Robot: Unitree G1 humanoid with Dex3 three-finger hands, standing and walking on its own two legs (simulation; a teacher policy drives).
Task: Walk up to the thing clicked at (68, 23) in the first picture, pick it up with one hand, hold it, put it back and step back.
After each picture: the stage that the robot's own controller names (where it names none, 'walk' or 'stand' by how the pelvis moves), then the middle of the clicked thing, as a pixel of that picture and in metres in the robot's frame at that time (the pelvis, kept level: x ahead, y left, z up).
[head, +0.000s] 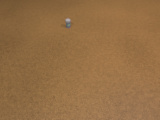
stand; (68, 23) +1.88 +0.19 -0.72
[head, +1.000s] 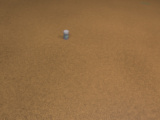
walk; (66, 34) +1.75 +0.16 -0.71
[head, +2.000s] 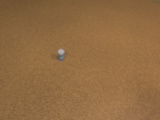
walk; (61, 55) +1.16 +0.17 -0.70
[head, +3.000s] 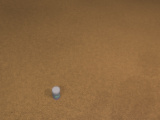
walk; (56, 93) +0.73 +0.18 -0.71
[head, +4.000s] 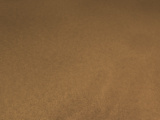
stand; out of the picture +0.45 +0.17 -0.71
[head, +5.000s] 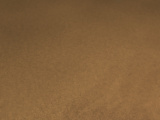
stand; out of the picture +0.37 +0.21 -0.72
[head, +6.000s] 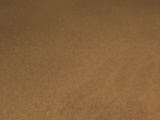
walk; out of the picture +0.36 +0.23 -0.72
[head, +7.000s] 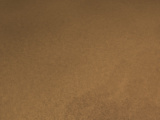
stand; out of the picture +0.40 +0.25 -0.71
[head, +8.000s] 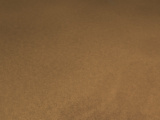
stand; out of the picture +0.43 +0.22 -0.72
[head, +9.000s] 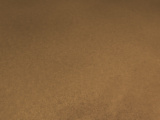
stand; out of the picture +0.45 +0.17 -0.70
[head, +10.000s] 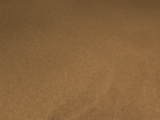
walk; out of the picture +0.45 +0.22 -0.72
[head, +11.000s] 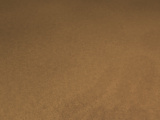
stand; out of the picture +0.42 +0.27 -0.73
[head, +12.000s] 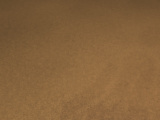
stand; out of the picture +0.40 +0.28 -0.73
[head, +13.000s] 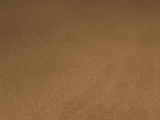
stand; out of the picture +0.40 +0.28 -0.73
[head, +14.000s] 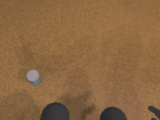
go down; (34, 78) +0.45 +0.27 -0.46
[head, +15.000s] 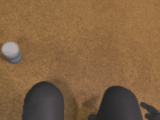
go down; (12, 53) +0.47 +0.32 -0.31
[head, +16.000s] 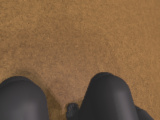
close in; out of the picture +0.44 +0.35 -0.25
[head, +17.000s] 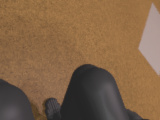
close; out of the picture +0.43 +0.37 -0.22
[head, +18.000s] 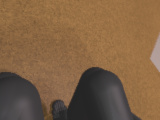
lift; out of the picture +0.39 +0.33 -0.22
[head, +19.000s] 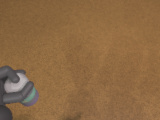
lift; (23, 90) +0.33 +0.21 -0.03
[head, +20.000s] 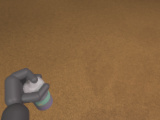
hold; (39, 94) +0.33 +0.17 +0.00
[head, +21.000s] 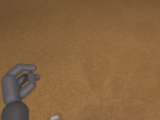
hold; out of the picture +0.43 +0.18 -0.69
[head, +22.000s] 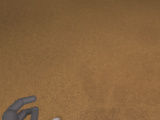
crouch; out of the picture +0.43 +0.18 -0.69
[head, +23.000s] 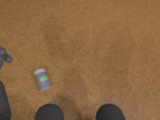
crouch; (42, 79) +0.46 +0.20 -0.48
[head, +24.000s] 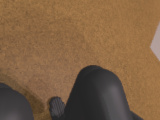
lower; out of the picture +0.46 +0.29 -0.25
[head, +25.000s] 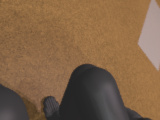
lower; out of the picture +0.46 +0.29 -0.25
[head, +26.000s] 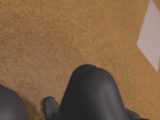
lower; out of the picture +0.46 +0.29 -0.25
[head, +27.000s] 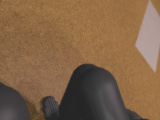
lower; out of the picture +0.47 +0.28 -0.25
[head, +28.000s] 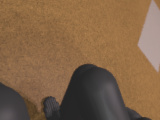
lower; out of the picture +0.47 +0.28 -0.25
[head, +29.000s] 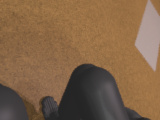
open; out of the picture +0.47 +0.28 -0.25
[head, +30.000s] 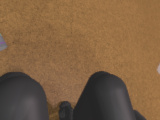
stand; out of the picture +0.49 +0.25 -0.27
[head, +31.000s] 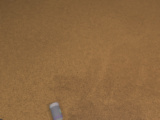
stand; (56, 112) +0.45 +0.14 -0.63
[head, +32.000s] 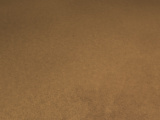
stand; out of the picture +0.45 +0.15 -0.69
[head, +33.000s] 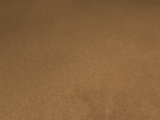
stand; out of the picture +0.44 +0.14 -0.69
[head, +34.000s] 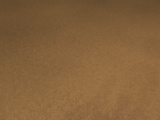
stand; out of the picture +0.46 +0.13 -0.74
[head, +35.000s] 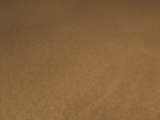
stand; out of the picture +0.43 +0.15 -0.75
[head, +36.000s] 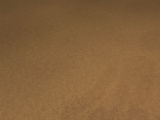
stand; out of the picture +0.43 +0.16 -0.75
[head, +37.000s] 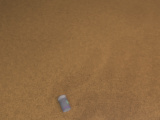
walk; (64, 103) +0.52 +0.13 -0.72
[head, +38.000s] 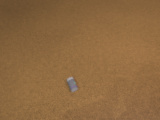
walk; (72, 84) +0.77 +0.18 -0.73
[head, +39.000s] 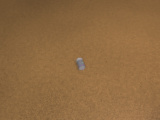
stand; (80, 63) +1.08 +0.09 -0.72
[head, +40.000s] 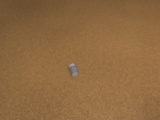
stand; (73, 69) +1.04 +0.11 -0.75
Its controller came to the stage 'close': yes
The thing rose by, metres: 0.69
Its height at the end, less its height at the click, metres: -0.02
